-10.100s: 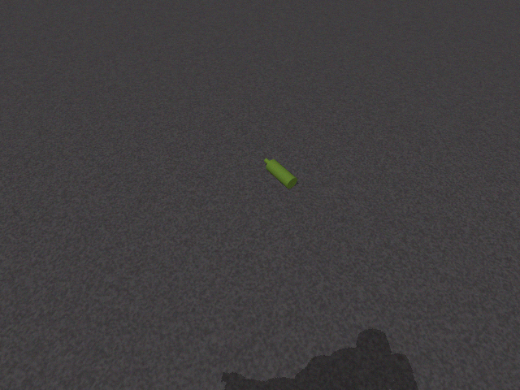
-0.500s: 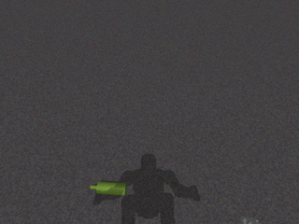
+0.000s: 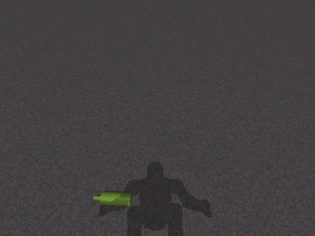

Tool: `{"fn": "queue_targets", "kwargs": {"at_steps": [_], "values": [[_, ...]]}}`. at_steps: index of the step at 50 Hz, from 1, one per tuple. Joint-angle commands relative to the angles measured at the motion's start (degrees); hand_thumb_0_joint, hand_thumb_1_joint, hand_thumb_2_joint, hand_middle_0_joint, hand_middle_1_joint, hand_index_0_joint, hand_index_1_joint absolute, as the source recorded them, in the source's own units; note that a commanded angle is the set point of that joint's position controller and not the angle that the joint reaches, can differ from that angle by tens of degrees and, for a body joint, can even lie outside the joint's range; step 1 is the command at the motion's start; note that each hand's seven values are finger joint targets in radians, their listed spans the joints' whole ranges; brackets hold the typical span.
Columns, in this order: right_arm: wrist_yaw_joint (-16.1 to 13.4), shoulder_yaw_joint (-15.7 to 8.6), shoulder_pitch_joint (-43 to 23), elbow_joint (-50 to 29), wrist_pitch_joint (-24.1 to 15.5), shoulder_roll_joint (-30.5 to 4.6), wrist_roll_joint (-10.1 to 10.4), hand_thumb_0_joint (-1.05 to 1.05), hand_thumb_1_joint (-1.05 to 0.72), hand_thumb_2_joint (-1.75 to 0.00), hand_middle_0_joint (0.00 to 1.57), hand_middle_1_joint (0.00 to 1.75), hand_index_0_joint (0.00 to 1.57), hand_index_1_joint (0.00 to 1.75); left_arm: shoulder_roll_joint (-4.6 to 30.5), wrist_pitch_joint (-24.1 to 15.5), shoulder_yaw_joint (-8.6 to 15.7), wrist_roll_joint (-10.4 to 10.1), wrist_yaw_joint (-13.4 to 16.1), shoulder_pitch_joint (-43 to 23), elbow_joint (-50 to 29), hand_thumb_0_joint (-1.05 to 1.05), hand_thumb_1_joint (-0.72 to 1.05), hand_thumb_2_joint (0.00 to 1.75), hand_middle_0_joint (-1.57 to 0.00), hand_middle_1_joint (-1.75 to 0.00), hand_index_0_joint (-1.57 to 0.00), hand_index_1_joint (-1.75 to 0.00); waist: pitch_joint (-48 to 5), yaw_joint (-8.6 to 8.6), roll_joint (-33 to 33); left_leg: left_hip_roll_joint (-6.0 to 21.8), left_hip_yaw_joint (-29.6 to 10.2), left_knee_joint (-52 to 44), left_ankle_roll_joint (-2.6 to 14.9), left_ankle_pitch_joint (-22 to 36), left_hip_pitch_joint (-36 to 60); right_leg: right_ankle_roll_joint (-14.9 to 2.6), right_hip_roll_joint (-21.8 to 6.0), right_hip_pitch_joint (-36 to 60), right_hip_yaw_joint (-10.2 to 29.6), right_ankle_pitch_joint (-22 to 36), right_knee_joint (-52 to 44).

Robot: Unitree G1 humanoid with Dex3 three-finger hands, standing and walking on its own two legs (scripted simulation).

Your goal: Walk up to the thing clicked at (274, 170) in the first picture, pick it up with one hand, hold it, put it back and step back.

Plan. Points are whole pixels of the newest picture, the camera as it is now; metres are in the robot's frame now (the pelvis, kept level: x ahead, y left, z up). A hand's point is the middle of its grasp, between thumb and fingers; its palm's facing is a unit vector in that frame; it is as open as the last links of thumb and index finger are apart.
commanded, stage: walk up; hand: left
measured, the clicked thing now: (112, 198) +0.42 +0.26 -0.74
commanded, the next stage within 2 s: none
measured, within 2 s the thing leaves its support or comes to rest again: neither
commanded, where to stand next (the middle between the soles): +0.03 +0.01 m, yaw -2 degrees
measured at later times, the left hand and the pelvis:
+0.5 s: hand out of the picture +0.08 +0.33 -0.18, palm faces -0.03 -0.92 -0.40, open 7.4 cm; pelvis -0.05 +0.05 -0.03, yaw +1 degrees
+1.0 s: hand out of the picture +0.13 +0.22 -0.16, palm faces -0.10 -0.93 -0.34, open 7.4 cm; pelvis -0.01 -0.02 -0.02, yaw -3 degrees
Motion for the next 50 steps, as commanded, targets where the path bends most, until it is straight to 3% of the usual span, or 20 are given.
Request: {"fn": "queue_targets", "kwargs": {"at_steps": [1, 6, 7, 9, 13, 16, 20, 21, 23, 25, 29, 32, 35, 40, 42, 43, 44, 45, 46, 50], "values": [[-0.67, -2.09, -2.33, -3.65, -1.58, -12.01, 0.18, 0.00, -0.90, -0.90, 0.20, 0.30, 0.20, 0.30, 12.23, -1.00, 2.67, -0.14, 0.82, -2.15, -3.57, 0.00, 0.90, 0.90, -0.20, -0.30, -0.20, -0.30, -5.65, 0.45, 1.23, 6.37, -5.74, -4.95, 3.10, 2.63, -3.99, -2.51, -5.38, 6.04, 6.01, 2.55, -2.35], [-0.67, -2.19, -1.95, -3.70, -1.52, -12.38, 0.12, 0.00, -0.90, -0.90, 0.20, 0.30, 0.20, 0.30, 12.28, -1.00, 2.62, -0.11, 0.82, -2.63, -3.63, 0.00, 0.90, 0.90, -0.20, -0.30, -0.20, -0.30, -5.16, 0.14, 1.09, 6.24, -5.74, -4.93, 3.07, 1.56, -4.17, -2.56, -5.49, 5.79, 6.24, 1.95, -2.68], [-0.66, -3.49, -2.13, -4.27, -0.37, -15.27, -0.06, 0.00, -0.90, -0.90, 0.20, 0.30, 0.20, 0.30, 15.75, -0.65, 4.14, -0.63, 1.37, -3.05, -4.68, 0.00, 0.90, 0.90, -0.20, -0.30, -0.20, -0.30, -1.54, 0.52, 1.47, 5.30, -5.06, 0.03, 3.37, 12.31, -6.17, -2.91, -6.23, 3.70, 6.65, 12.62, 1.46], [-0.76, -3.44, -1.20, -5.32, 0.29, -13.71, 0.39, 0.00, -0.90, -0.90, 0.20, 0.30, 0.20, 0.30, 16.08, -0.37, 4.44, -0.87, 1.86, -1.16, -5.39, 0.00, 0.90, 0.90, -0.20, -0.30, -0.20, -0.30, -4.77, 0.95, -0.73, 3.61, -2.70, 6.49, 3.04, 14.89, -4.10, -5.02, -8.80, 3.42, 8.26, 17.93, 1.18], [-0.05, -4.20, 3.47, -7.95, 2.69, -12.60, -0.37, 0.00, -0.90, -0.90, 0.20, 0.30, 0.20, 0.30, 19.64, 0.02, 5.97, 0.78, 2.62, -4.12, -9.40, 0.00, 0.90, 0.90, -0.20, -0.30, -0.20, -0.30, -7.23, 0.37, -10.14, -1.60, -2.94, 35.29, 1.78, -19.38, -7.89, -16.03, -22.66, -2.72, 21.20, 12.89, -5.12], [0.75, -5.47, 7.39, -8.92, 3.18, -12.36, -0.44, 0.00, -0.90, -0.90, 0.20, 0.30, 0.20, 0.30, 17.87, 0.54, 5.77, 1.58, 2.88, -8.77, -12.32, 0.00, 0.90, 0.90, -0.20, -0.30, -0.20, -0.30, -7.45, -2.59, -9.68, 0.61, -5.37, 38.02, 2.60, -18.09, -6.26, -13.64, -18.26, -8.96, 13.59, 4.34, -2.75], [0.48, -5.41, 12.24, -7.06, 0.66, -11.65, -0.74, 0.00, -0.90, -0.90, 0.20, 0.30, 0.20, 0.30, 15.31, 1.40, 4.61, 2.38, 1.77, -7.50, -13.24, 0.00, 0.90, 0.90, -0.20, -0.30, -0.20, -0.30, -11.21, -2.75, -8.22, 0.58, 0.66, 8.17, 1.86, -8.64, -2.58, -8.14, -9.70, -3.77, 7.84, -16.03, 5.27], [0.04, -5.50, 14.30, -5.64, -0.53, -10.76, -1.35, 0.00, -0.90, -0.90, 0.20, 0.30, 0.20, 0.30, 12.73, 2.40, 3.74, 2.12, 1.23, -6.49, -12.86, 0.00, 0.90, 0.90, -0.20, -0.30, -0.20, -0.30, -10.96, -3.96, -3.68, 0.74, -2.32, -1.89, 1.82, -6.33, 2.99, -6.43, -6.11, -7.35, 6.35, -21.94, 12.90], [-1.64, -7.20, 9.76, -9.02, -2.77, -20.59, -4.05, 0.00, -0.90, -0.90, 0.20, 0.30, 0.20, 0.30, 9.43, 3.47, 3.03, 1.38, 0.48, -3.30, -13.93, 0.00, 0.90, 0.90, -0.20, -0.30, -0.20, -0.30, -3.53, -1.50, 9.59, 16.57, -29.49, -10.15, 3.45, -13.82, 1.03, -2.00, 5.22, -23.77, 9.33, -25.26, 31.55], [-2.63, -7.13, 3.49, -11.05, -3.73, -24.14, -2.80, 0.00, -0.90, -0.90, 0.20, 0.30, 0.20, 0.30, 14.49, 3.80, 4.65, 1.66, 0.80, -4.51, -12.81, 0.00, 0.90, 0.90, -0.20, -0.30, -0.20, -0.30, 0.47, -1.11, 5.81, 22.55, -31.64, -9.59, 10.27, -9.63, -11.23, -1.35, 0.72, -17.01, 14.95, -21.78, 31.52], [-4.85, -7.28, 9.75, -9.98, -5.39, -20.14, -1.59, 0.00, -0.90, -0.90, 0.20, 0.30, 0.20, 0.30, 15.84, 4.13, 6.11, 1.80, -1.33, -0.05, -13.54, 0.00, 0.90, 0.90, -0.20, -0.30, -0.20, -0.30, -0.99, 0.14, 6.60, 13.72, -11.51, 3.48, 5.87, 28.18, 11.10, -1.52, 3.97, -26.17, 13.68, -12.15, 35.72], [-5.32, -7.89, 18.37, -9.31, -6.17, -19.09, -1.08, 0.00, -0.90, -0.90, 0.20, 0.30, 0.20, 0.30, 15.04, 3.77, 6.23, 2.33, -2.75, -6.20, -17.33, 0.00, 0.90, 0.90, -0.20, -0.30, -0.20, -0.30, -1.51, -4.35, 6.57, 15.82, -14.13, 2.84, 8.77, 23.74, 16.66, -1.09, 2.41, -27.74, 13.09, -13.59, 33.16], [-4.94, -8.03, 17.66, -11.53, -6.53, -19.57, -1.19, 0.00, -0.90, -0.90, 0.20, 0.30, 0.20, 0.30, 14.21, 2.87, 5.62, 1.67, -3.49, -5.93, -18.09, 0.00, 0.90, 0.90, -0.20, -0.30, -0.20, -0.30, -0.03, -4.99, 9.01, 16.65, -12.86, 1.69, 11.60, 20.73, 15.69, -1.00, 1.52, -26.71, 10.89, -13.68, 28.63], [-3.71, -6.52, 13.31, -15.58, -5.78, -17.85, -1.41, 0.00, -0.90, -0.90, 0.20, 0.30, 0.20, 0.30, 12.65, 1.37, 5.16, 0.79, -3.36, -3.14, -16.46, 0.00, 0.90, 0.90, -0.20, -0.30, -0.20, -0.30, 2.94, -3.06, 12.69, 13.09, -3.83, 5.18, 10.28, 26.46, 1.15, -2.21, 0.89, -11.59, 1.30, -13.67, 17.96], [-3.29, -5.61, 9.27, -16.98, -4.87, -17.25, -0.89, 0.00, -0.90, -0.90, 0.20, 0.30, 0.20, 0.30, 11.83, 1.04, 5.59, -0.07, -2.60, 5.12, -13.08, 0.00, 0.90, 0.90, -0.20, -0.30, -0.20, -0.30, 0.06, 1.74, 12.86, 10.16, 0.06, 13.05, 8.14, 28.42, -6.93, -3.25, 2.73, 4.13, -1.71, -5.46, 11.14], [-3.19, -4.54, 9.83, -17.32, -4.37, -14.74, -0.31, 0.00, -0.90, -0.90, 0.20, 0.30, 0.20, 0.30, 13.58, 0.56, 6.41, -0.28, -2.00, 10.53, -10.85, 0.00, 0.90, 0.90, -0.20, -0.30, -0.20, -0.30, -2.48, 4.27, 6.04, 6.96, 2.11, 23.69, 6.38, 23.39, -10.67, -3.24, 3.46, 12.68, -1.24, -0.21, 6.19], [-3.28, -3.20, 12.77, -17.86, -4.04, -11.02, 0.52, 0.00, -0.90, -0.90, 0.20, 0.30, 0.20, 0.30, 18.24, 0.03, 7.77, 0.10, -1.36, 13.88, -10.32, 0.00, 0.90, 0.90, -0.20, -0.30, -0.20, -0.30, -5.88, 5.26, -8.29, 1.72, 4.17, 38.26, 3.58, 5.41, -18.72, -6.02, -4.79, 18.55, 12.64, 6.64, 2.59], [-3.69, -2.42, 14.44, -18.48, -3.31, -9.42, 0.96, 0.00, -0.90, -0.90, 0.20, 0.30, 0.20, 0.30, 20.05, -0.25, 7.24, -0.31, -0.67, 12.67, -12.80, 0.00, 0.90, 0.90, -0.20, -0.30, -0.20, -0.30, -8.23, 3.59, -12.37, -3.69, -1.50, 42.45, 2.81, -20.73, -19.91, -10.64, -18.04, 13.25, 34.17, 1.65, -5.66], [-4.27, -3.95, 13.90, -16.87, -2.37, -13.85, 0.47, 0.00, -0.90, -0.90, 0.20, 0.30, 0.20, 0.30, 21.04, -0.08, 7.14, -0.05, -0.47, 7.60, -13.80, 0.00, 0.90, 0.90, -0.20, -0.30, -0.20, -0.30, -5.81, 2.34, -7.62, -1.08, -6.53, 45.18, 2.88, -24.83, -14.40, -15.15, -20.28, 3.15, 37.24, -9.46, -6.69], [-3.35, -3.63, 17.11, -12.34, -1.33, -13.87, 1.17, 0.00, -0.90, -0.90, 0.20, 0.30, 0.20, 0.30, 15.76, -0.29, 5.62, -0.56, 0.59, -0.25, -15.53, 0.00, 0.90, 0.90, -0.20, -0.30, -0.20, -0.30, -0.89, -1.51, -4.38, 0.67, -8.53, 42.77, 2.58, -15.42, -15.20, -9.15, -10.02, -3.48, 16.50, -11.20, -3.81]]}}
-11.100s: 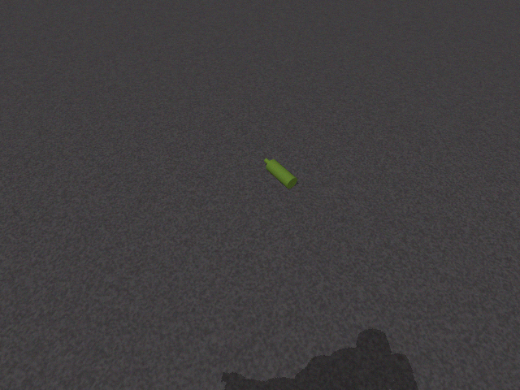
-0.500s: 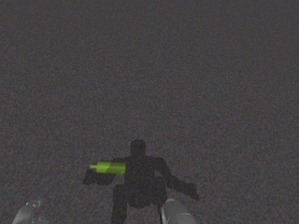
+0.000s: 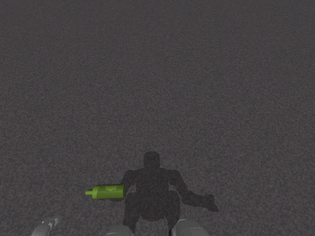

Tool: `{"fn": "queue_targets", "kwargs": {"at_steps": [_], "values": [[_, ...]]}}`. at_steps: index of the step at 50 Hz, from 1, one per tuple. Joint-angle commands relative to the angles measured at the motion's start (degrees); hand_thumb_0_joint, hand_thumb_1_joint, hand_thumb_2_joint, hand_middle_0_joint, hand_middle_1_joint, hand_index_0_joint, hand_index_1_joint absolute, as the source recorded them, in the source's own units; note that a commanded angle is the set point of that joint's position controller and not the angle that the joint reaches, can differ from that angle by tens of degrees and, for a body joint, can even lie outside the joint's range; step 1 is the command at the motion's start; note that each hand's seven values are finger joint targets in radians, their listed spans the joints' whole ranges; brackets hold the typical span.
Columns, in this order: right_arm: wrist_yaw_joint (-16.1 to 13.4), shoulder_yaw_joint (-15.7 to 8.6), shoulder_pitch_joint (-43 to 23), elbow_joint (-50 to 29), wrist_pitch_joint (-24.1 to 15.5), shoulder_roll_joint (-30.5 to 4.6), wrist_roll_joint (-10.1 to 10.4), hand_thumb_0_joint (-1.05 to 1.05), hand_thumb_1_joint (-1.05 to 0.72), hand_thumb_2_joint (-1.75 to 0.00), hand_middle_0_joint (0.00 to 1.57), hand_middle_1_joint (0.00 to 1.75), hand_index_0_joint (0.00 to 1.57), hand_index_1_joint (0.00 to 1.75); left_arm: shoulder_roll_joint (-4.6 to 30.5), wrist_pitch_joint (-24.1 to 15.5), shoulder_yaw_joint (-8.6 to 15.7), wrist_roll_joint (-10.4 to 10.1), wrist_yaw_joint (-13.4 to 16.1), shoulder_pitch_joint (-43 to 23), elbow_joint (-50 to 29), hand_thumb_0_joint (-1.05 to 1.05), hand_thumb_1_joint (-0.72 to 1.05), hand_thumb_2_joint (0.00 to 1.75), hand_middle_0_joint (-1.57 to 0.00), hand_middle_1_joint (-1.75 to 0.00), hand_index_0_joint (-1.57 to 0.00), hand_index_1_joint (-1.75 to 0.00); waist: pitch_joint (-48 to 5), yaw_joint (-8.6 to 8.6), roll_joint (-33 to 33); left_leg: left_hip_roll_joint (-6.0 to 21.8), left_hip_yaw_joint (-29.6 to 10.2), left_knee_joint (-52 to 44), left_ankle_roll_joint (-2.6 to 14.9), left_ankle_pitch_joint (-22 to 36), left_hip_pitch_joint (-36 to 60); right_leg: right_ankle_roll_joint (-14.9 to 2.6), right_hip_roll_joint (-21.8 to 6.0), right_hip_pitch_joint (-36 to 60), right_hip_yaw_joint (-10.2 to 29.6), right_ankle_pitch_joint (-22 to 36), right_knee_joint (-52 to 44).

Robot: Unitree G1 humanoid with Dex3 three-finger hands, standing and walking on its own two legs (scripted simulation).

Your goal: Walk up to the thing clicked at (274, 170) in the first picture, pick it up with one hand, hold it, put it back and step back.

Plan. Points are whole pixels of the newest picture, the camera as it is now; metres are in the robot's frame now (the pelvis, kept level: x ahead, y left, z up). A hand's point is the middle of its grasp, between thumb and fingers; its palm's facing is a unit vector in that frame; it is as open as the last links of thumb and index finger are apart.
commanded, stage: walk up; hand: left
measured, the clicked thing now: (105, 192) +0.41 +0.30 -0.72
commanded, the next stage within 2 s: none
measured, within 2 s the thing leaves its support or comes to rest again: neither
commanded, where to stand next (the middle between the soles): +0.03 +0.03 m, yaw +1 degrees
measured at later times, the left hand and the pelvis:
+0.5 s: hand out of the picture +0.02 +0.35 -0.16, palm faces +0.12 -0.89 -0.45, open 7.4 cm; pelvis -0.06 +0.05 -0.03, yaw +6 degrees
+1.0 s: hand out of the picture -0.06 +0.27 -0.11, palm faces +0.05 -0.89 -0.45, open 7.4 cm; pelvis -0.03 -0.02 +0.01, yaw +3 degrees
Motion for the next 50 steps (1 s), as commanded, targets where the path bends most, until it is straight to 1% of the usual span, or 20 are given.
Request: {"fn": "queue_targets", "kwargs": {"at_steps": [1, 8, 14, 20, 21, 22, 23, 24, 25, 28, 31, 33, 39, 42, 43, 44, 45, 46, 48, 50], "values": [[-0.03, -1.93, 8.29, -0.08, 0.21, -9.58, 0.74, 0.00, -0.90, -0.90, 0.20, 0.30, 0.20, 0.30, 15.58, -1.63, 4.12, -0.59, 2.62, -1.24, -3.73, 0.00, 0.90, 0.90, -0.20, -0.30, -0.20, -0.30, -6.46, 0.18, -5.22, -0.01, -4.30, 0.81, -0.20, 4.90, -3.80, -7.20, -11.82, 0.96, 13.55, -1.79, -17.52], [-0.39, -3.08, 3.18, -4.24, 2.87, -10.65, -1.11, 0.00, -0.90, -0.90, 0.20, 0.30, 0.20, 0.30, 15.54, -1.50, 5.18, -0.70, 4.94, 2.58, -6.52, 0.00, 0.90, 0.90, -0.20, -0.30, -0.20, -0.30, -10.40, 3.33, -7.23, -2.96, -5.40, 8.76, -2.17, 1.27, -12.33, -14.08, -19.11, 8.87, 13.98, 38.36, -8.64], [0.93, -3.77, 0.18, -7.96, 3.12, -10.16, -1.52, 0.00, -0.90, -0.90, 0.20, 0.30, 0.20, 0.30, 15.89, -1.51, 5.83, 0.09, 6.42, 4.92, -7.50, 0.00, 0.90, 0.90, -0.20, -0.30, -0.20, -0.30, -16.45, 4.72, -7.59, -1.68, -4.84, 6.28, -2.86, 3.31, -15.33, -13.55, -18.95, 15.59, 12.28, 33.44, -4.57], [1.93, -4.11, 6.42, -3.61, 1.04, -9.60, -1.28, 0.00, -0.90, -0.90, 0.20, 0.30, 0.20, 0.30, 16.79, 0.11, 4.58, 0.65, 4.66, -2.31, -9.37, 0.00, 0.90, 0.90, -0.20, -0.30, -0.20, -0.30, -16.62, 0.27, -12.44, -1.60, 6.77, -26.04, -1.15, 12.70, 5.64, -7.95, -12.82, -0.63, 6.57, 1.98, 0.48], [1.79, -4.48, 6.12, -2.97, 0.35, -10.24, -1.87, 0.00, -0.90, -0.90, 0.20, 0.30, 0.20, 0.30, 14.53, 0.92, 3.91, 0.51, 4.34, -0.68, -8.93, 0.00, 0.90, 0.90, -0.20, -0.30, -0.20, -0.30, -14.52, 0.38, -7.24, -2.78, 4.99, -30.28, -0.98, 13.81, 8.52, -5.82, -9.33, -5.72, 4.52, -5.78, 6.98], [1.47, -5.01, 5.53, -3.54, -0.17, -13.38, -2.95, 0.00, -0.90, -0.90, 0.20, 0.30, 0.20, 0.30, 11.67, 1.39, 3.06, 0.26, 4.23, 1.40, -8.76, 0.00, 0.90, 0.90, -0.20, -0.30, -0.20, -0.30, -11.69, 0.01, 3.34, 3.65, -7.97, -36.92, 2.01, 6.50, 8.80, -3.12, -3.70, -14.96, 2.89, -15.31, 16.00], [1.01, -5.74, 1.84, -5.62, -0.73, -18.64, -3.46, 0.00, -0.90, -0.90, 0.20, 0.30, 0.20, 0.30, 10.50, 1.47, 2.86, 0.07, 4.23, 1.89, -8.77, 0.00, 0.90, 0.90, -0.20, -0.30, -0.20, -0.30, -8.60, 1.31, 11.13, 17.65, -29.18, -41.98, 7.26, 2.56, 3.49, 0.01, 2.58, -21.54, 3.47, -22.07, 25.60], [0.91, -5.90, -0.86, -6.12, -0.81, -21.78, -1.92, 0.00, -0.90, -0.90, 0.20, 0.30, 0.20, 0.30, 15.40, 1.46, 4.28, 0.49, 4.81, -1.93, -8.10, 0.00, 0.90, 0.90, -0.20, -0.30, -0.20, -0.30, -6.30, -1.17, 8.12, 24.54, -34.26, -44.90, 15.17, 3.62, -8.00, 0.53, 0.82, -14.63, 10.24, -24.00, 29.36], [0.50, -5.53, -5.71, -6.21, -1.17, -20.81, -1.95, 0.00, -0.90, -0.90, 0.20, 0.30, 0.20, 0.30, 16.57, 1.24, 4.56, 0.59, 4.46, -3.43, -7.12, 0.00, 0.90, 0.90, -0.20, -0.30, -0.20, -0.30, -2.74, 0.59, 7.86, 24.96, -33.82, -46.10, 16.81, 0.73, -14.34, 0.54, -1.19, -10.70, 11.07, -20.45, 31.10], [-0.33, -4.69, -7.64, -6.41, -2.66, -16.67, -2.15, 0.00, -0.90, -0.90, 0.20, 0.30, 0.20, 0.30, 16.45, 1.93, 5.41, -0.32, 2.68, 6.91, -3.04, 0.00, 0.90, 0.90, -0.20, -0.30, -0.20, -0.30, -3.69, 4.06, 5.72, 14.30, -13.74, -38.17, 10.40, 11.28, -1.75, 0.71, 2.93, -16.88, 11.89, -9.21, 35.75], [-0.09, -5.43, -0.29, -4.18, -4.07, -16.40, -1.75, 0.00, -0.90, -0.90, 0.20, 0.30, 0.20, 0.30, 16.05, 1.19, 5.43, 0.66, 1.02, 6.68, -3.41, 0.00, 0.90, 0.90, -0.20, -0.30, -0.20, -0.30, -6.87, 0.51, 10.14, 13.30, -16.41, -41.58, 8.57, -4.18, 9.47, 1.74, 1.02, -19.21, 9.33, -9.12, 27.96], [0.67, -6.24, 0.88, -4.97, -4.34, -17.47, -1.92, 0.00, -0.90, -0.90, 0.20, 0.30, 0.20, 0.30, 17.23, 0.00, 5.65, 0.99, -0.35, 6.63, -4.79, 0.00, 0.90, 0.90, -0.20, -0.30, -0.20, -0.30, -7.84, -0.44, 14.28, 14.65, -17.62, -42.99, 10.57, -10.77, 14.51, 2.16, 0.12, -20.98, 6.24, -10.91, 24.77], [2.76, -5.54, 0.85, -7.28, -3.51, -16.98, -2.76, 0.00, -0.90, -0.90, 0.20, 0.30, 0.20, 0.30, 16.36, -2.90, 5.04, 0.43, -1.52, 8.16, -4.25, 0.00, 0.90, 0.90, -0.20, -0.30, -0.20, -0.30, -2.51, -1.22, 16.80, 12.84, -9.14, -42.44, 11.86, -2.57, 5.65, 1.67, -1.00, -8.04, -1.82, -20.05, 5.30], [3.40, -4.70, -6.33, -9.81, -2.13, -14.09, -2.26, 0.00, -0.90, -0.90, 0.20, 0.30, 0.20, 0.30, 14.95, -4.47, 5.43, 0.20, -0.05, 25.66, 1.43, 0.00, 0.90, 0.90, -0.20, -0.30, -0.20, -0.30, -5.81, 8.25, 10.56, 7.01, 0.19, -24.57, 8.08, 5.86, -4.80, 0.98, 1.87, 13.10, -7.40, -5.56, -10.32], [3.50, -3.30, -6.41, -10.88, -1.53, -8.58, -1.85, 0.00, -0.90, -0.90, 0.20, 0.30, 0.20, 0.30, 18.72, -5.25, 6.68, 0.64, 1.01, 32.03, 3.09, 0.00, 0.90, 0.90, -0.20, -0.30, -0.20, -0.30, -6.71, 10.67, -4.71, 1.98, 4.68, -5.26, 5.30, 1.68, -13.98, 2.02, -2.22, 21.95, 2.69, -5.32, -16.01], [3.25, -1.62, -6.52, -13.38, -1.42, -4.32, -1.14, 0.00, -0.90, -0.90, 0.20, 0.30, 0.20, 0.30, 24.14, -6.14, 7.59, 1.57, 2.08, 33.82, 1.52, 0.00, 0.90, 0.90, -0.20, -0.30, -0.20, -0.30, -5.12, 11.02, -14.72, -4.74, 1.02, 6.21, 1.86, -3.18, -29.32, -0.13, -16.27, 23.20, 30.34, -18.57, -22.43], [2.86, -3.11, -9.24, -14.10, -0.97, -9.29, -0.67, 0.00, -0.90, -0.90, 0.20, 0.30, 0.20, 0.30, 25.15, -5.98, 6.92, 1.82, 2.16, 26.55, -0.94, 0.00, 0.90, 0.90, -0.20, -0.30, -0.20, -0.30, -2.09, 8.47, -5.60, -2.96, -5.73, 6.56, 1.30, 0.66, -29.34, -5.90, -24.37, 13.72, 43.86, -31.04, -29.34], [2.69, -4.27, -8.17, -13.03, -1.47, -13.03, -0.62, 0.00, -0.90, -0.90, 0.20, 0.30, 0.20, 0.30, 26.98, -5.97, 7.10, 1.66, 2.12, 20.80, -3.21, 0.00, 0.90, 0.90, -0.20, -0.30, -0.20, -0.30, 2.11, 6.33, -4.69, 0.49, -7.40, 4.84, 1.27, 2.28, -28.18, -9.76, -26.48, 8.43, 44.85, -34.94, -30.13], [4.11, -4.72, -2.73, -9.20, -1.37, -13.17, -0.26, 0.00, -0.90, -0.90, 0.20, 0.30, 0.20, 0.30, 22.35, -7.78, 6.08, -0.14, 3.03, 18.03, -3.78, 0.00, 0.90, 0.90, -0.20, -0.30, -0.20, -0.30, 3.07, 2.99, 1.20, 2.00, -8.43, 3.67, 0.50, 11.14, -26.76, -4.87, -19.12, 12.70, 27.57, -15.35, -24.96], [4.59, -4.48, 3.29, -7.10, 0.20, -10.89, -0.62, 0.00, -0.90, -0.90, 0.20, 0.30, 0.20, 0.30, 20.22, -8.35, 5.29, -0.98, 4.52, 19.91, -2.52, 0.00, 0.90, 0.90, -0.20, -0.30, -0.20, -0.30, -1.18, 1.01, -2.26, 0.25, -6.74, 1.88, -0.14, 15.87, -20.14, 0.99, -14.87, 13.79, 14.08, 17.56, -18.57]]}}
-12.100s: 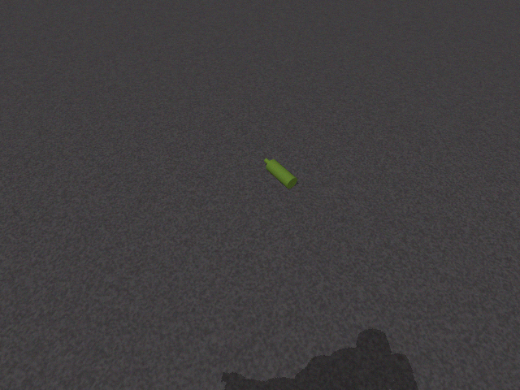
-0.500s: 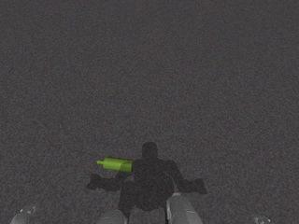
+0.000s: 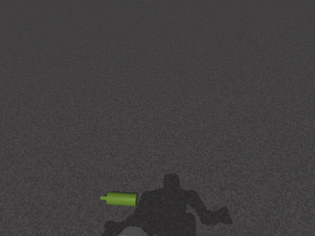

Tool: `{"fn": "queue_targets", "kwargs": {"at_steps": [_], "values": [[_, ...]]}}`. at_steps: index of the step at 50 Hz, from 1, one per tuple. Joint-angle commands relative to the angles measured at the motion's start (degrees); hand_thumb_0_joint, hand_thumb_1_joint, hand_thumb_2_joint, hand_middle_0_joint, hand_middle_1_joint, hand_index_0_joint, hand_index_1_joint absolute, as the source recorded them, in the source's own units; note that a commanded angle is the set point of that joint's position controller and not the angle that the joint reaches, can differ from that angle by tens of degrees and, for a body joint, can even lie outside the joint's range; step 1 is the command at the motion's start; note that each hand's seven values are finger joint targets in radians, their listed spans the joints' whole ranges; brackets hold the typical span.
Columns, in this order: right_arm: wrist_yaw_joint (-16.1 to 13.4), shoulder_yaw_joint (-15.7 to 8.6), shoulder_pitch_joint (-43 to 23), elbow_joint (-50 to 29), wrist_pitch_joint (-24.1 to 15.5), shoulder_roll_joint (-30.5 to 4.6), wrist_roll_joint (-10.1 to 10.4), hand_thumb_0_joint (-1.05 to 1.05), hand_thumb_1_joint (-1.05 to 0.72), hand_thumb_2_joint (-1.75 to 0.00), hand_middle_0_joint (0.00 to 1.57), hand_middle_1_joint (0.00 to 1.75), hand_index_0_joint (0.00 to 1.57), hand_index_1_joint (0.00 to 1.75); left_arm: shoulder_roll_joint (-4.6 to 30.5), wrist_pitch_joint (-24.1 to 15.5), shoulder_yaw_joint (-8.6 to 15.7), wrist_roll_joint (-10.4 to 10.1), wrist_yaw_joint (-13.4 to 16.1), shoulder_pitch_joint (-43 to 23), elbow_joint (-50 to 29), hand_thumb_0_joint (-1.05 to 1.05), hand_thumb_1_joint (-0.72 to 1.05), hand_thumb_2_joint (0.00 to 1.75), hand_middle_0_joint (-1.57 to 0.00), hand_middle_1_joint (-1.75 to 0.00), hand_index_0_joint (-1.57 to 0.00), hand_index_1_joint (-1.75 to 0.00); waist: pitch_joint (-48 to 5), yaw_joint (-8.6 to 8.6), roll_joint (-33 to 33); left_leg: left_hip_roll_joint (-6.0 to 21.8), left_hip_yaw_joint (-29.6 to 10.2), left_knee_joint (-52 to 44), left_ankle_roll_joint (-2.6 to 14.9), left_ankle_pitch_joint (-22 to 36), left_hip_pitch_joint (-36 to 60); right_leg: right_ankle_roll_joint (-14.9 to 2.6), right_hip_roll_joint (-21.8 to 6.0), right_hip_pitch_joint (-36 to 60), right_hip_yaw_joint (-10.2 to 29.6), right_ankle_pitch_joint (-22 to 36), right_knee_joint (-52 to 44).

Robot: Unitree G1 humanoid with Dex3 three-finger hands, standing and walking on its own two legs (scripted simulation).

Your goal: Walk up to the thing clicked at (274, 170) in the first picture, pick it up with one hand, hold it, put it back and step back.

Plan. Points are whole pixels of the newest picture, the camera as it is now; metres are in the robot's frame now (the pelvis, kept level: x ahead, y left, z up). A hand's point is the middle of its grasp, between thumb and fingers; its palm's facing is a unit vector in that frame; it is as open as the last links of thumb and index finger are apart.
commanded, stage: walk up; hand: left
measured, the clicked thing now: (118, 198) +0.46 +0.30 -0.73
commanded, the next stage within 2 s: none
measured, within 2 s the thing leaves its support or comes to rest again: neither
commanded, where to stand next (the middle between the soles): +0.07 +0.05 m, yaw -2 degrees
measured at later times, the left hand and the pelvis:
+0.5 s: hand out of the picture +0.09 +0.36 -0.15, palm faces +0.03 -0.88 -0.48, open 7.4 cm; pelvis +0.00 +0.07 -0.01, yaw +4 degrees
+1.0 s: hand out of the picture -0.08 +0.34 -0.14, palm faces -0.06 -0.91 -0.41, open 7.4 cm; pelvis -0.07 +0.06 +0.00, yaw -6 degrees
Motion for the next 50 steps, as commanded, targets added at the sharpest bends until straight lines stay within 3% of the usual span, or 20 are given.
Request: {"fn": "queue_targets", "kwargs": {"at_steps": [1, 4, 5, 12, 17, 18, 19, 20, 21, 22, 24, 26, 34, 39, 44, 45, 46, 47, 48, 50], "values": [[0.92, -2.44, 3.76, -5.01, -0.23, -7.92, -0.36, 0.00, -0.90, -0.90, 0.20, 0.30, 0.20, 0.30, 17.07, -2.66, 4.86, -1.76, 4.32, 3.14, -2.67, 0.00, 0.90, 0.90, -0.20, -0.30, -0.20, -0.30, 4.64, -3.02, -7.29, 1.03, -4.20, 0.92, -1.36, 8.48, -9.26, 1.64, -13.92, 4.38, 12.89, 34.71, -13.17], [1.12, -2.28, 2.26, -6.59, 1.77, -6.35, -1.20, 0.00, -0.90, -0.90, 0.20, 0.30, 0.20, 0.30, 15.93, -2.16, 4.44, -1.40, 6.26, -0.32, -5.25, 0.00, 0.90, 0.90, -0.20, -0.30, -0.20, -0.30, 4.62, -3.66, -10.75, -2.10, -3.10, 1.55, -2.09, 11.22, -6.25, 0.75, -12.85, -0.27, 5.83, 51.33, -11.31], [1.18, -2.33, 1.83, -6.85, 2.19, -6.17, -1.00, 0.00, -0.90, -0.90, 0.20, 0.30, 0.20, 0.30, 15.53, -1.82, 4.31, -1.53, 6.72, -1.45, -6.00, 0.00, 0.90, 0.90, -0.20, -0.30, -0.20, -0.30, 4.52, -3.54, -11.84, -2.84, -3.08, 0.76, -2.06, 11.55, -5.38, 1.45, -12.41, -1.30, 4.99, 51.95, -10.68], [0.54, -2.29, -4.32, -9.31, 2.92, -6.66, -1.37, 0.00, -0.90, -0.90, 0.20, 0.30, 0.20, 0.30, 15.86, 1.22, 4.98, -1.56, 7.32, -2.48, -8.22, 0.00, 0.90, 0.90, -0.20, -0.30, -0.20, -0.30, 0.21, -0.43, -16.00, -0.79, -0.74, -12.02, -1.36, 5.84, -4.95, -7.52, -16.97, 6.18, 6.33, 46.59, -2.96], [1.20, -2.63, -5.70, -9.95, 1.97, -7.39, -2.25, 0.00, -0.90, -0.90, 0.20, 0.30, 0.20, 0.30, 18.45, 2.16, 5.01, -2.33, 7.82, -2.25, -8.20, 0.00, 0.90, 0.90, -0.20, -0.30, -0.20, -0.30, -2.60, 0.12, -16.67, 2.08, 4.94, -25.49, 0.89, 4.93, -0.90, -8.57, -18.91, 9.80, 9.55, 48.64, 4.53], [1.26, -2.85, -4.10, -9.34, 1.39, -7.51, -2.46, 0.00, -0.90, -0.90, 0.20, 0.30, 0.20, 0.30, 17.79, 2.22, 4.36, -2.64, 7.77, -2.87, -8.43, 0.00, 0.90, 0.90, -0.20, -0.30, -0.20, -0.30, -3.96, -1.40, -14.82, 1.33, 5.61, -31.67, 2.21, 10.70, 4.58, -6.47, -16.46, 7.63, 7.29, 46.30, 8.75], [1.04, -3.28, -0.52, -8.16, 0.65, -8.41, -2.41, 0.00, -0.90, -0.90, 0.20, 0.30, 0.20, 0.30, 16.61, 2.27, 3.70, -2.98, 7.45, -4.72, -8.97, 0.00, 0.90, 0.90, -0.20, -0.30, -0.20, -0.30, -7.20, -4.30, -9.27, 1.10, 4.66, -37.35, 4.16, 28.27, 14.48, -3.13, -11.17, 3.12, 3.12, 38.88, 17.22], [0.65, -4.73, -0.15, -8.85, 0.21, -12.45, -2.45, 0.00, -0.90, -0.90, 0.20, 0.30, 0.20, 0.30, 12.33, 2.63, 2.64, -4.14, 7.27, -4.85, -10.01, 0.00, 0.90, 0.90, -0.20, -0.30, -0.20, -0.30, -9.45, -5.71, 3.60, 9.59, -6.42, -32.15, 8.58, 57.71, 23.56, 0.55, -2.89, -8.77, 2.18, 21.55, 31.44], [0.45, -4.76, -0.10, -9.58, 0.37, -13.57, -1.33, 0.00, -0.90, -0.90, 0.20, 0.30, 0.20, 0.30, 9.96, 3.17, 2.46, -4.91, 7.98, -4.39, -10.04, 0.00, 0.90, 0.90, -0.20, -0.30, -0.20, -0.30, -11.12, -5.60, 11.53, 18.21, -16.45, -30.25, 15.79, 79.96, 30.64, 1.27, 6.65, -19.11, 1.79, -20.38, 38.24], [0.12, -4.67, 2.09, -7.98, 0.72, -12.52, -0.17, 0.00, -0.90, -0.90, 0.20, 0.30, 0.20, 0.30, 10.66, 3.56, 2.12, -4.49, 8.88, -5.91, -9.19, 0.00, 0.90, 0.90, -0.20, -0.30, -0.20, -0.30, -11.54, -7.02, 11.09, 21.35, -18.02, -31.96, 19.16, 76.24, 26.35, 0.44, 2.74, -16.60, 5.58, -22.60, 37.99], [-0.79, -3.54, -4.49, -11.06, 1.57, -7.92, 0.06, 0.00, -0.90, -0.90, 0.20, 0.30, 0.20, 0.30, 13.70, 4.34, 2.86, -4.31, 8.13, -6.82, -8.30, 0.00, 0.90, 0.90, -0.20, -0.30, -0.20, -0.30, -8.69, -5.38, 3.21, 14.80, -6.71, -32.72, 14.68, 62.13, 19.32, 0.05, 3.24, -16.05, 8.52, -17.32, 44.31], [-1.68, -3.26, -7.54, -11.93, 1.61, -7.38, -0.12, 0.00, -0.90, -0.90, 0.20, 0.30, 0.20, 0.30, 12.78, 5.20, 2.95, -3.99, 7.28, -4.69, -6.92, 0.00, 0.90, 0.90, -0.20, -0.30, -0.20, -0.30, -6.79, -3.13, 1.04, 12.99, -3.43, -32.93, 11.70, 50.85, 15.57, -0.04, 3.16, -16.91, 9.19, -11.22, 44.90], [-2.88, -3.08, -4.16, -9.00, -1.44, -10.23, 0.33, 0.00, -0.90, -0.90, 0.20, 0.30, 0.20, 0.30, 11.56, 6.25, 3.22, -0.21, 3.77, -8.20, -7.96, 0.00, 0.90, 0.90, -0.20, -0.30, -0.20, -0.30, -4.27, -4.85, 1.37, 18.76, -11.78, -38.52, 13.12, 12.30, 16.68, 0.77, 1.65, -18.14, 11.50, -8.69, 27.98], [-2.55, -3.42, -7.95, -9.40, -2.66, -12.88, -0.76, 0.00, -0.90, -0.90, 0.20, 0.30, 0.20, 0.30, 12.80, 6.45, 4.62, 0.25, 1.22, -2.14, -4.98, 0.00, 0.90, 0.90, -0.20, -0.30, -0.20, -0.30, -2.67, -1.76, 4.68, 19.24, -12.98, -45.86, 10.10, -18.94, 6.12, -0.91, 1.08, -10.45, 6.16, -14.48, 19.20], [-1.47, -2.60, -9.20, -8.56, -0.94, -10.82, -2.38, 0.00, -0.90, -0.90, 0.20, 0.30, 0.20, 0.30, 10.70, 5.19, 5.84, 0.65, 0.12, 10.84, 0.73, 0.00, 0.90, 0.90, -0.20, -0.30, -0.20, -0.30, -3.56, 3.47, 5.14, 9.96, 0.45, -40.28, 1.92, -23.03, -6.79, -2.23, 2.72, 10.94, -1.34, -9.96, -4.29], [-1.63, -1.69, -9.23, -8.90, -0.57, -7.25, -2.02, 0.00, -0.90, -0.90, 0.20, 0.30, 0.20, 0.30, 12.97, 4.94, 6.64, 1.59, 0.50, 12.63, 0.65, 0.00, 0.90, 0.90, -0.20, -0.30, -0.20, -0.30, -1.11, 4.92, -7.21, 3.75, 6.39, -25.43, -1.26, -22.07, -14.89, -4.69, -2.51, 13.11, 11.67, -21.71, -15.42], [-1.72, -0.72, -10.34, -9.61, -0.78, -3.90, -1.00, 0.00, -0.90, -0.90, 0.20, 0.30, 0.20, 0.30, 18.43, 4.49, 7.41, 2.52, 0.97, 4.06, -3.02, 0.00, 0.90, 0.90, -0.20, -0.30, -0.20, -0.30, 4.76, 3.81, -20.12, -4.05, 8.73, -7.71, -3.50, -11.44, -20.42, -10.43, -20.08, -1.05, 41.97, -44.46, -26.49], [-2.30, -2.57, -12.85, -8.61, -1.31, -10.07, -0.89, 0.00, -0.90, -0.90, 0.20, 0.30, 0.20, 0.30, 20.36, 4.19, 7.21, 2.34, 1.32, -3.40, -6.11, 0.00, 0.90, 0.90, -0.20, -0.30, -0.20, -0.30, 11.53, 2.95, -12.24, -0.19, -2.73, -1.42, -2.82, -6.21, -14.25, -14.57, -25.24, -15.23, 47.18, -48.52, -28.70], [-1.79, -3.22, -9.68, -6.82, -1.98, -11.80, 0.08, 0.00, -0.90, -0.90, 0.20, 0.30, 0.20, 0.30, 19.49, 3.36, 6.93, 1.99, 1.63, -9.04, -7.18, 0.00, 0.90, 0.90, -0.20, -0.30, -0.20, -0.30, 12.86, -0.15, -10.22, 2.27, -3.94, 0.83, -1.92, -1.99, -8.69, -14.38, -24.55, -18.09, 41.65, -42.25, -27.07], [-0.68, -2.67, -3.65, -3.84, -2.68, -8.71, 0.63, 0.00, -0.90, -0.90, 0.20, 0.30, 0.20, 0.30, 15.99, 1.78, 6.09, 1.20, 2.08, -8.19, -5.44, 0.00, 0.90, 0.90, -0.20, -0.30, -0.20, -0.30, 9.60, -3.03, -6.11, -1.70, -1.75, -0.45, -2.08, 2.86, -14.74, -10.27, -14.10, -2.24, 23.69, -21.76, -21.94]]}}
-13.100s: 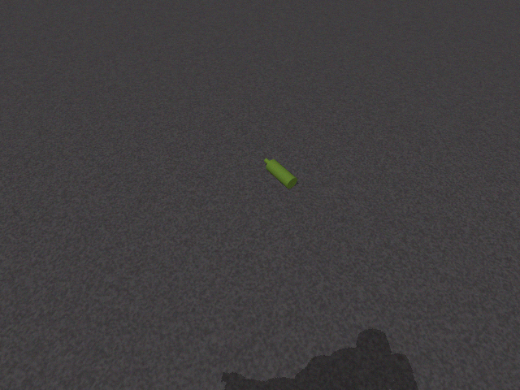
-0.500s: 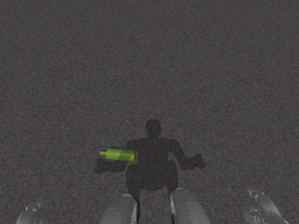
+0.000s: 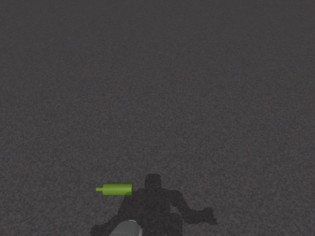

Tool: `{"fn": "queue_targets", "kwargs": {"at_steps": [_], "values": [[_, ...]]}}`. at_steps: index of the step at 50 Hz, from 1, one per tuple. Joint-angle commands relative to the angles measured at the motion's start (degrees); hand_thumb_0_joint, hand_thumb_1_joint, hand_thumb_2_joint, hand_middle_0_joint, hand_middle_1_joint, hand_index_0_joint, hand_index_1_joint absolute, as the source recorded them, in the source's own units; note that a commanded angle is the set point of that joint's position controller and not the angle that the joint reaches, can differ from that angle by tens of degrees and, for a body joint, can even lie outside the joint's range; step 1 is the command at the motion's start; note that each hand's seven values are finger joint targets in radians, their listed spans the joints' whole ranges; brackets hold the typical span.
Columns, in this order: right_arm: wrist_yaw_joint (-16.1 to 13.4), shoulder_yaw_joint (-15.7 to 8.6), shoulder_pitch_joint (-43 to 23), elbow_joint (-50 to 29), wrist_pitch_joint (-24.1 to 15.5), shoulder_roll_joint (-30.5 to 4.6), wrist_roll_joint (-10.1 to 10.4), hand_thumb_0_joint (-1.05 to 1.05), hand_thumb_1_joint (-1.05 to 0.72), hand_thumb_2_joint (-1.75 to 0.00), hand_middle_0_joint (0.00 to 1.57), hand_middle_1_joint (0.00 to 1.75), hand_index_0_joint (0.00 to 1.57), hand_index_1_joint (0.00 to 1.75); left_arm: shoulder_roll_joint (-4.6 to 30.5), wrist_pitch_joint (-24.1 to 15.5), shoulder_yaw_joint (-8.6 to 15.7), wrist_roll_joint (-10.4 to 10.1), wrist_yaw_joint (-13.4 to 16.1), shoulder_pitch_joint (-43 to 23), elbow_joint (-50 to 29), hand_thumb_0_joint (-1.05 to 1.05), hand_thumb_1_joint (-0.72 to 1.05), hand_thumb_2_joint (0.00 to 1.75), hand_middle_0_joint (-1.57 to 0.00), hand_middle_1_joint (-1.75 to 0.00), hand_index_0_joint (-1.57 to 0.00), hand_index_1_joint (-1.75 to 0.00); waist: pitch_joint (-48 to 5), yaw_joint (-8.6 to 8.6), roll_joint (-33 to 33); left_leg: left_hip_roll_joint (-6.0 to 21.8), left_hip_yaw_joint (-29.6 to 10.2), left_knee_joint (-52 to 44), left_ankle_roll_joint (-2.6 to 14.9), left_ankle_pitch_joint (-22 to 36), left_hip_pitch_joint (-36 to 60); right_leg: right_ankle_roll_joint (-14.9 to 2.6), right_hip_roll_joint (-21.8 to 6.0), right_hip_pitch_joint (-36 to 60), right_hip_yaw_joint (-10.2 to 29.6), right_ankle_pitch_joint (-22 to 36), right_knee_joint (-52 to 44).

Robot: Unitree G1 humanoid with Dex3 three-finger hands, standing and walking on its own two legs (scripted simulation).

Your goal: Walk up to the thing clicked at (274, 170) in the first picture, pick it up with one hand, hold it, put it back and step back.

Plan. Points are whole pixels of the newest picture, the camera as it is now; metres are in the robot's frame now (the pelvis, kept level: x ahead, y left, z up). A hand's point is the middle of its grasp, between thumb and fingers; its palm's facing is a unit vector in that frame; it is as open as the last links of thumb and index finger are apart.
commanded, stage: walk up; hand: left
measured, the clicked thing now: (114, 189) +0.50 +0.29 -0.73
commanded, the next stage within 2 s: none
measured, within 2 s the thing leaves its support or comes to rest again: neither
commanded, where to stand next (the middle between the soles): +0.14 +0.01 m, yaw +4 degrees
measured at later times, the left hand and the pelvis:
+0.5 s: hand out of the picture +0.10 +0.30 -0.16, palm faces +0.01 -0.95 -0.31, open 7.4 cm; pelvis +0.05 +0.02 +0.00, yaw +5 degrees
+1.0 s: hand out of the picture +0.09 +0.27 -0.13, palm faces +0.12 -0.86 -0.50, open 7.4 cm; pelvis +0.01 -0.02 -0.02, yaw +8 degrees
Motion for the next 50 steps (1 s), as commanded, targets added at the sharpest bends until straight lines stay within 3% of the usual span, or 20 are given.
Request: {"fn": "queue_targets", "kwargs": {"at_steps": [1, 4, 10, 13, 14, 15, 16, 17, 18, 21, 28, 31, 34, 36, 37, 38, 40, 43, 47, 50], "values": [[0.64, -3.89, 0.83, -4.97, -4.21, -12.02, 1.34, 0.00, -0.90, -0.90, 0.20, 0.30, 0.20, 0.30, 16.37, -4.07, 4.86, -0.43, 1.45, -7.53, -6.57, 0.00, 0.90, 0.90, -0.20, -0.30, -0.20, -0.30, 7.06, -4.89, -4.37, -1.08, -5.02, 8.33, -0.19, 5.66, -11.44, -7.48, -12.44, 2.13, 16.71, -12.32, -25.09], [1.41, -3.41, 0.57, -5.19, -4.74, -12.51, 1.60, 0.00, -0.90, -0.90, 0.20, 0.30, 0.20, 0.30, 16.10, -4.09, 5.01, -0.70, 0.24, -4.26, -6.76, 0.00, 0.90, 0.90, -0.20, -0.30, -0.20, -0.30, 6.96, -1.72, -10.08, 1.03, -1.27, 1.12, -1.12, 4.97, -7.90, -6.54, -11.45, 2.14, 13.76, -16.72, -26.57], [0.94, -3.46, 0.39, -4.73, -6.49, -11.78, 1.17, 0.00, -0.90, -0.90, 0.20, 0.30, 0.20, 0.30, 15.72, -2.20, 4.13, -0.91, -0.85, -2.76, -8.35, 0.00, 0.90, 0.90, -0.20, -0.30, -0.20, -0.30, 3.76, 0.08, -12.52, 2.07, 3.65, -17.47, -0.83, 4.42, 7.27, -7.51, -11.02, -0.49, 8.34, -6.60, -21.82], [-0.89, -4.63, 13.11, 0.17, -7.65, -12.28, 0.77, 0.00, -0.90, -0.90, 0.20, 0.30, 0.20, 0.30, 13.60, -0.84, 2.69, -1.06, -1.29, -7.09, -10.22, 0.00, 0.90, 0.90, -0.20, -0.30, -0.20, -0.30, 0.70, -7.12, -5.13, 1.41, 3.52, -27.84, 1.08, 11.13, 28.36, -5.72, -9.58, -12.18, 5.65, -5.20, -6.60], [-1.94, -5.22, 18.95, 1.77, -8.25, -13.78, 0.36, 0.00, -0.90, -0.90, 0.20, 0.30, 0.20, 0.30, 10.29, -0.41, 1.67, -1.08, -1.21, -6.02, -10.32, 0.00, 0.90, 0.90, -0.20, -0.30, -0.20, -0.30, -1.85, -9.81, 2.91, 3.18, -0.72, -30.55, 1.17, 7.07, 34.83, -3.52, -5.91, -16.25, 1.65, -3.70, 7.46], [-2.40, -5.62, 20.46, 1.10, -8.84, -16.93, -0.64, 0.00, -0.90, -0.90, 0.20, 0.30, 0.20, 0.30, 5.95, -0.03, 0.63, -1.58, -1.37, -3.54, -10.37, 0.00, 0.90, 0.90, -0.20, -0.30, -0.20, -0.30, -0.37, -8.98, 12.65, 12.63, -19.05, -37.24, 2.11, -8.96, 36.29, -0.86, 0.16, -25.67, -0.49, -5.79, 22.04], [-2.56, -5.41, 17.61, -1.19, -9.35, -19.32, -0.77, 0.00, -0.90, -0.90, 0.20, 0.30, 0.20, 0.30, 7.01, 0.07, 0.52, -2.16, -1.12, -2.81, -10.47, 0.00, 0.90, 0.90, -0.20, -0.30, -0.20, -0.30, 3.03, -6.76, 10.76, 23.20, -38.21, -41.53, 5.40, -8.91, 31.19, 0.52, 2.52, -32.47, 5.16, -3.56, 28.91], [-2.27, -5.93, 14.26, -2.35, -9.38, -22.13, 1.31, 0.00, -0.90, -0.90, 0.20, 0.30, 0.20, 0.30, 13.42, 0.20, 1.64, -2.28, -0.54, -3.78, -9.65, 0.00, 0.90, 0.90, -0.20, -0.30, -0.20, -0.30, 5.52, -7.30, 7.59, 27.03, -41.44, -44.52, 10.57, -12.47, 23.43, -0.31, -1.60, -30.13, 8.84, -2.69, 29.68], [-2.18, -5.65, 11.30, -2.85, -9.39, -20.95, 1.31, 0.00, -0.90, -0.90, 0.20, 0.30, 0.20, 0.30, 15.83, -0.19, 1.94, -2.27, -0.38, -5.73, -9.40, 0.00, 0.90, 0.90, -0.20, -0.30, -0.20, -0.30, 8.38, -6.19, 5.99, 25.80, -38.59, -44.91, 11.65, -11.41, 19.24, -0.05, -3.29, -28.68, 9.27, -0.74, 29.91], [-2.72, -3.61, 9.52, -4.20, -10.36, -15.66, 1.46, 0.00, -0.90, -0.90, 0.20, 0.30, 0.20, 0.30, 15.44, -0.24, 3.12, -2.40, -1.04, -2.94, -6.85, 0.00, 0.90, 0.90, -0.20, -0.30, -0.20, -0.30, 6.79, -3.48, 4.92, 18.05, -17.26, -37.48, 10.29, 15.80, 21.64, 1.45, -5.43, -25.61, 8.49, 6.30, 26.21], [-3.30, -1.59, 1.96, -5.60, -8.74, -12.54, 1.00, 0.00, -0.90, -0.90, 0.20, 0.30, 0.20, 0.30, 8.80, 0.33, 1.20, -4.88, -0.04, -10.63, -6.32, 0.00, 0.90, 0.90, -0.20, -0.30, -0.20, -0.30, 5.30, -3.03, 14.87, 12.28, 0.63, -30.75, 9.86, 53.31, 7.53, 3.61, -3.66, -8.75, -0.59, 13.41, 12.11], [-2.66, -1.98, -2.22, -7.22, -4.31, -12.68, 0.99, 0.00, -0.90, -0.90, 0.20, 0.30, 0.20, 0.30, 10.47, -0.13, 1.37, -5.84, 2.02, -9.74, -4.25, 0.00, 0.90, 0.90, -0.20, -0.30, -0.20, -0.30, 1.32, -3.25, 18.06, 8.67, 0.87, -23.01, 8.77, 44.08, 9.68, 4.35, -0.59, -5.32, -4.10, 14.69, 4.92], [-2.15, -1.31, -1.57, -6.96, -1.51, -9.83, 2.35, 0.00, -0.90, -0.90, 0.20, 0.30, 0.20, 0.30, 13.37, -1.21, 2.50, -4.47, 3.14, -6.88, -1.89, 0.00, 0.90, 0.90, -0.20, -0.30, -0.20, -0.30, -5.25, -0.95, 4.43, 4.55, 1.08, -6.59, 4.92, 23.50, 9.77, 4.42, -0.78, 2.82, -3.47, 27.22, -8.62], [-2.46, 0.14, 5.80, -6.09, -0.76, -5.49, 3.17, 0.00, -0.90, -0.90, 0.20, 0.30, 0.20, 0.30, 18.02, -2.12, 3.39, -2.91, 3.49, -7.88, -4.16, 0.00, 0.90, 0.90, -0.20, -0.30, -0.20, -0.30, -9.38, -2.21, -12.32, -3.87, -2.63, 11.14, 1.31, -12.20, -1.11, -3.50, -20.93, 8.03, 20.82, 55.41, -10.10], [-3.45, -1.34, 5.90, -5.25, 0.15, -8.98, 2.90, 0.00, -0.90, -0.90, 0.20, 0.30, 0.20, 0.30, 19.01, -1.62, 3.36, -2.87, 3.72, -11.63, -5.68, 0.00, 0.90, 0.90, -0.20, -0.30, -0.20, -0.30, -10.63, -2.12, -12.54, -2.24, -6.65, 18.71, 1.29, -14.53, 1.56, -11.73, -26.01, 2.23, 25.94, 54.12, -10.57], [-3.90, -2.27, 4.87, -4.69, 0.51, -11.33, 2.62, 0.00, -0.90, -0.90, 0.20, 0.30, 0.20, 0.30, 18.47, -1.51, 3.37, -2.78, 3.90, -14.17, -6.59, 0.00, 0.90, 0.90, -0.20, -0.30, -0.20, -0.30, -10.19, -2.85, -11.75, -0.50, -7.99, 21.40, 1.15, -13.20, 2.70, -12.66, -25.19, -1.92, 26.21, 45.63, -10.76], [-3.22, -2.92, 4.75, -3.50, 0.80, -11.94, 3.16, 0.00, -0.90, -0.90, 0.20, 0.30, 0.20, 0.30, 15.25, -0.95, 2.82, -2.50, 3.97, -17.84, -7.43, 0.00, 0.90, 0.90, -0.20, -0.30, -0.20, -0.30, -9.98, -4.00, -9.70, -1.90, -8.94, 24.90, 0.91, -6.88, 3.38, -8.59, -17.54, -5.02, 15.81, 33.11, -9.31], [-2.04, -3.04, 5.95, -3.02, 1.26, -12.12, 1.42, 0.00, -0.90, -0.90, 0.20, 0.30, 0.20, 0.30, 14.68, -1.04, 3.27, -1.74, 4.83, -17.15, -6.33, 0.00, 0.90, 0.90, -0.20, -0.30, -0.20, -0.30, -10.21, -2.95, -10.97, -2.23, -7.60, 23.79, -0.26, -0.24, -0.07, -6.25, -13.81, -3.38, 14.55, -0.02, -12.47], [-0.33, -2.51, 4.86, -1.64, 0.21, -12.30, 0.61, 0.00, -0.90, -0.90, 0.20, 0.30, 0.20, 0.30, 15.53, -1.46, 4.06, 0.01, 3.94, -16.31, -6.79, 0.00, 0.90, 0.90, -0.20, -0.30, -0.20, -0.30, -9.82, -1.78, -17.82, -1.07, 0.10, 2.38, -0.48, -8.47, 1.14, -6.09, -14.37, 0.16, 13.85, -15.36, -15.86], [0.88, -2.91, 9.61, 1.15, -0.61, -12.41, 0.27, 0.00, -0.90, -0.90, 0.20, 0.30, 0.20, 0.30, 17.72, -0.66, 4.86, 0.26, 3.13, -16.29, -6.15, 0.00, 0.90, 0.90, -0.20, -0.30, -0.20, -0.30, -7.02, -3.99, -18.32, -0.48, 5.24, -17.65, 2.41, -14.30, 13.33, -5.40, -15.77, -8.48, 12.21, -15.51, -16.01]]}}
